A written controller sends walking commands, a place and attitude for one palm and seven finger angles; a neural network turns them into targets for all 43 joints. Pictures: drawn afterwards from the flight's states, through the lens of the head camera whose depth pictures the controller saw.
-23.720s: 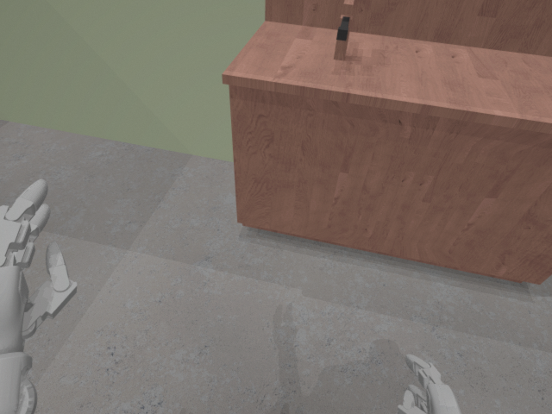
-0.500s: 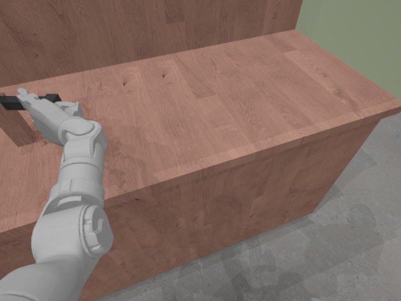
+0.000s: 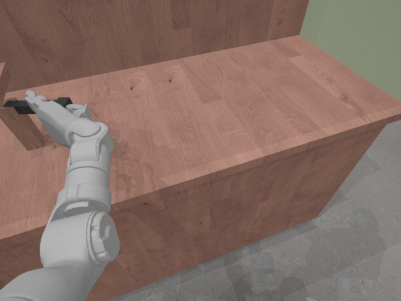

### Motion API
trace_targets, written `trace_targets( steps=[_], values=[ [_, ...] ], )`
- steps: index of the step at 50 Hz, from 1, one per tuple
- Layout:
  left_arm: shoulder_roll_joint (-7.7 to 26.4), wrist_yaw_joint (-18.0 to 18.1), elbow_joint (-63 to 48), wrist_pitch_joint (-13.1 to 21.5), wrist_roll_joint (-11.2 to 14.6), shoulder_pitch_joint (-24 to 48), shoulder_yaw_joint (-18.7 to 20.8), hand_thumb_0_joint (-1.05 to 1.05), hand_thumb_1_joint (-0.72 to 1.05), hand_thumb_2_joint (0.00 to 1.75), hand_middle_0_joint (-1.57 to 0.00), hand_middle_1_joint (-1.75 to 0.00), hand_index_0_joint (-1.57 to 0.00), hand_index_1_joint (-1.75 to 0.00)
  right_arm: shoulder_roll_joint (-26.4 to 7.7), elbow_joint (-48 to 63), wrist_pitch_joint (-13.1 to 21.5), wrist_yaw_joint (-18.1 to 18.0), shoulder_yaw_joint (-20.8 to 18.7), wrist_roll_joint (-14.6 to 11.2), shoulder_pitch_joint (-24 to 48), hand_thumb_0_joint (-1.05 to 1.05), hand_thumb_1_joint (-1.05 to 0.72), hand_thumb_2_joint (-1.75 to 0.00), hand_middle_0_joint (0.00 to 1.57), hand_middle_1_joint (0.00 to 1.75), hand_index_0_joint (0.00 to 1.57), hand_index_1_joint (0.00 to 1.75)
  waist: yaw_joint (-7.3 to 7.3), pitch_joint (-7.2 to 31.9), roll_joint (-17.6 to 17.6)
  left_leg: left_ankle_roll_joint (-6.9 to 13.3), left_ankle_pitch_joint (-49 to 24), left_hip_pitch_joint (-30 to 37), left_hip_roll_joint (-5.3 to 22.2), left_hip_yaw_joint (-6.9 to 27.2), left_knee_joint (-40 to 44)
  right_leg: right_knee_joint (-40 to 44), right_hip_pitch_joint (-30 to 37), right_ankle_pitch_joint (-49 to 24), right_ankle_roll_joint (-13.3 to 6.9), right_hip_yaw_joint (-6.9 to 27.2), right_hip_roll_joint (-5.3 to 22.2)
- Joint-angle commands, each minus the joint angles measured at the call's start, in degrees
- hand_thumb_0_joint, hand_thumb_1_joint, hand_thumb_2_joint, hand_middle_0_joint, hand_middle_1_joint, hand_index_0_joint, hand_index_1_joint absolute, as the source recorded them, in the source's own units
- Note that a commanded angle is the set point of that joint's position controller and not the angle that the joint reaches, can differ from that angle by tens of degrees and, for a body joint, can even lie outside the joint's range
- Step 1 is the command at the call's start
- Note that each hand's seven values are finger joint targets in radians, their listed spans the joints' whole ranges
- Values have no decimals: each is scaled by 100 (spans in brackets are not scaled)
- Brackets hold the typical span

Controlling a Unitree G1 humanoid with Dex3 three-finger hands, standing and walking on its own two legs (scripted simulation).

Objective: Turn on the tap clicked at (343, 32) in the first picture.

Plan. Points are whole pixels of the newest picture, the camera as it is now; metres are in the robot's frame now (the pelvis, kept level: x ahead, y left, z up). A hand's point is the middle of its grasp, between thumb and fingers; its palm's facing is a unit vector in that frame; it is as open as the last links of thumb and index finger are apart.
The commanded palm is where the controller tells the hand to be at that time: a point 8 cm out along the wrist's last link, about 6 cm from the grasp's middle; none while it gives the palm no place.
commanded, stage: lift the hand up off the lever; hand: left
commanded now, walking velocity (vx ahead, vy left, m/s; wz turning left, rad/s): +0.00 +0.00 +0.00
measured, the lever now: (64, 106) +0.48 +0.30 +0.15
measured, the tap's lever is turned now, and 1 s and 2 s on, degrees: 70 69 69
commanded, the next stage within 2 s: draw the hand back beside the body in 1.82 s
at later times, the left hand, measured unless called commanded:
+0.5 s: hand (79, 108) +0.44 +0.25 +0.17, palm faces +0.85 -0.53 -0.06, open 8.6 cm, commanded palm +0.38 +0.28 +0.19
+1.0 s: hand (65, 103) +0.43 +0.26 +0.20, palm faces +0.83 -0.55 -0.04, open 7.9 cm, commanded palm +0.38 +0.28 +0.21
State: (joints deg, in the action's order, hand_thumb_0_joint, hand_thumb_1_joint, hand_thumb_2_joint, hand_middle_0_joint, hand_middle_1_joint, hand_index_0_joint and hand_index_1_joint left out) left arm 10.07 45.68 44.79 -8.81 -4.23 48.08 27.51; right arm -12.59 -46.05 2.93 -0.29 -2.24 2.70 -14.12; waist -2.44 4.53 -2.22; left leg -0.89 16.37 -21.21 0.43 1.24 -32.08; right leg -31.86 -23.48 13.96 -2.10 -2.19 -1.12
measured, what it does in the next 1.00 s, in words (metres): stands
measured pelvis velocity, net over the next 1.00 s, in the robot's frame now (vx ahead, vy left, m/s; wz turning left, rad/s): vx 0.01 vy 0.00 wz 0.02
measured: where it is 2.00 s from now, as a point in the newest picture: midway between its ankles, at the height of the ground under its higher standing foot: outside the picture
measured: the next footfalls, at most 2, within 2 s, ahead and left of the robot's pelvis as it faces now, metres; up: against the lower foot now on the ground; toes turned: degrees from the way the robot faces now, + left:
none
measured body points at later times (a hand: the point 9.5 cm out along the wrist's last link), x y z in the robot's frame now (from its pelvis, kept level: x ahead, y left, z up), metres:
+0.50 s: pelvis +0.01 -0.01 +0.00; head +0.02 -0.02 +0.45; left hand +0.40 +0.27 +0.18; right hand +0.15 -0.25 -0.12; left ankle +0.00 +0.13 -0.73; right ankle +0.02 -0.09 -0.73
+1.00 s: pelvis +0.01 +0.00 +0.01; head +0.01 -0.02 +0.46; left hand +0.38 +0.28 +0.20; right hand +0.16 -0.24 -0.11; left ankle +0.00 +0.13 -0.73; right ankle +0.02 -0.09 -0.73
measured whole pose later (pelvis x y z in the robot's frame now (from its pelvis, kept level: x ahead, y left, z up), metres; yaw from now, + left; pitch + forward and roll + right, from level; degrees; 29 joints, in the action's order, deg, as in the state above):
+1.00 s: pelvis +0.01 +0.00 +0.01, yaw +1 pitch +2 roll +0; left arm 8.9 42.4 31.5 -20.0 -0.5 44.2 23.6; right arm -13.1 -46.7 3.9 -2.4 -1.5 0.4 -9.7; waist 1.2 3.2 -2.4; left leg -1.1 14.5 -13.5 0.3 2.3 -26.0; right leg -26.5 -15.7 12.9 -2.3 -3.2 -0.9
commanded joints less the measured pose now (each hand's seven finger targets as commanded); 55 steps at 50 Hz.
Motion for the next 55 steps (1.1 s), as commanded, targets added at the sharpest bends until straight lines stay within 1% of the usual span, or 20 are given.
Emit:
trace_targets(
  steps=[1,5,8,9,13,14,18,19,24,26,29,31,32,37,43,44,48,50,54,55],
  values=[
    [1754,98,-1823,318,-256,2841,-74,0,90,90,-15,-15,-15,-15,-735,707,224,-100,-203,-28,275,0,-90,-90,20,30,20,30,238,2096,86,175,-1460,351,-77,-233,404,358,1542,-1224,75,-26,116],
    [1496,67,-2015,107,-244,2583,-223,0,90,90,-15,-15,-15,-15,-711,722,200,-92,-189,-45,363,0,-90,-90,20,30,20,30,263,2019,88,135,-1821,499,-45,-247,412,323,1606,-1555,55,-79,118],
    [1563,37,-2113,-55,-211,2622,-203,0,90,90,-15,-15,-15,-15,-718,753,186,-126,-167,-73,450,0,-90,-90,20,30,20,30,244,1799,299,157,-1647,400,-55,-262,461,417,1638,-1473,89,-48,149],
    [1712,34,-2168,-71,-225,2638,-86,0,90,90,-15,-15,-15,-15,-735,752,181,-156,-169,-65,509,0,-90,-90,20,30,20,30,281,1811,257,168,-1621,429,-64,-248,477,431,1658,-1423,86,-42,150],
    [1551,24,-2166,-204,-269,2913,-324,0,90,90,-15,-15,-15,-15,-688,723,199,-175,-130,-78,573,0,-90,-90,20,30,20,30,214,1689,123,152,-1518,450,-61,-249,512,490,1544,-1270,77,-27,158],
    [1800,35,-2268,-183,-294,2984,-136,0,90,90,-15,-15,-15,-15,-719,716,182,-199,-145,-70,579,0,-90,-90,20,30,20,30,260,1811,77,151,-1525,492,-67,-222,512,474,1613,-1239,62,-30,154],
    [1469,52,-2436,-239,-317,3020,-399,0,90,90,-15,-15,-15,-15,-671,739,223,-180,-139,-58,590,0,-90,-90,20,30,20,30,264,2045,-40,137,-1865,673,-79,-267,461,408,1708,-1648,46,-34,152],
    [1704,55,-2439,-245,-285,2789,-143,0,90,90,-15,-15,-15,-15,-687,741,205,-192,-160,-60,601,0,-90,-90,20,30,20,30,336,2119,22,144,-1924,677,-75,-249,447,393,1811,-1717,53,-47,152],
    [1820,-25,-2758,-306,-231,2604,-65,0,90,90,-15,-15,-15,-15,-689,789,162,-233,-157,-108,654,0,-90,-90,20,30,20,30,387,2212,222,162,-2120,679,-68,-289,472,367,2148,-2204,97,-12,209],
    [1675,-58,-2901,-351,-205,2615,-206,0,90,90,-15,-15,-15,-15,-663,805,182,-231,-137,-128,710,0,-90,-90,20,30,20,30,360,2132,83,168,-2094,728,-66,-333,480,409,2083,-2174,105,9,217],
    [1927,-115,-2729,-434,-200,2594,-65,0,90,90,-15,-15,-15,-15,-711,760,173,-284,-116,-147,767,0,-90,-90,20,30,20,30,358,1874,232,195,-1812,619,-77,-310,557,531,2068,-1908,130,44,239],
    [1808,-199,-2605,-521,-162,2529,-196,0,90,90,-15,-15,-15,-15,-703,743,179,-303,-111,-178,749,0,-90,-90,20,30,20,30,311,1819,234,202,-1716,629,-87,-336,593,589,2047,-1850,147,60,247],
    [1547,-284,-2513,-577,-138,2506,-442,0,90,90,-15,-15,-15,-15,-693,740,191,-299,-97,-197,781,0,-90,-90,20,30,20,30,266,1654,117,193,-1678,656,-94,-341,626,632,1933,-1757,130,38,234],
    [1134,-618,-1978,-767,156,2217,-771,0,90,90,-15,-15,-15,-15,-744,711,295,-329,-72,-302,715,0,-90,-90,20,30,20,30,175,1134,431,235,-1192,657,-152,-269,785,918,1626,-1065,162,-2,202],
    [1183,-469,-2558,-680,321,2329,-590,0,90,90,-15,-15,-15,-15,-694,734,376,-291,-82,-303,819,0,-90,-90,20,30,20,30,340,1495,365,196,-1447,833,-175,-229,819,922,1883,-1288,149,12,217],
    [1266,-424,-2679,-655,297,2361,-500,0,90,90,-15,-15,-15,-15,-691,727,365,-289,-91,-291,908,0,-90,-90,20,30,20,30,402,1518,160,174,-1500,878,-164,-209,839,886,1884,-1262,119,-20,205],
    [1251,-261,-2831,-716,102,2862,-639,0,90,90,-15,-15,-15,-15,-659,695,361,-262,-43,-237,1048,0,-90,-90,20,30,20,30,359,1505,128,149,-1467,891,-123,-213,871,885,1758,-1063,94,-29,191],
    [1537,-208,-2898,-703,-7,3117,-500,0,90,90,-15,-15,-15,-15,-679,675,338,-283,-51,-221,1064,0,-90,-90,20,30,20,30,383,1672,43,134,-1566,939,-99,-193,890,847,1839,-1106,66,-24,198],
    [1399,-195,-2663,-793,-28,2961,-517,0,90,90,-15,-15,-15,-15,-661,651,297,-271,-50,-186,1076,0,-90,-90,20,30,20,30,408,1778,25,104,-1722,1020,-94,-209,874,804,1877,-1229,51,-71,160],
    [1362,-211,-2486,-845,-21,2867,-557,0,90,90,-15,-15,-15,-15,-662,659,282,-269,-38,-195,1021,0,-90,-90,20,30,20,30,390,1734,213,108,-1729,959,-88,-214,899,805,1926,-1281,61,-74,167]
  ],
)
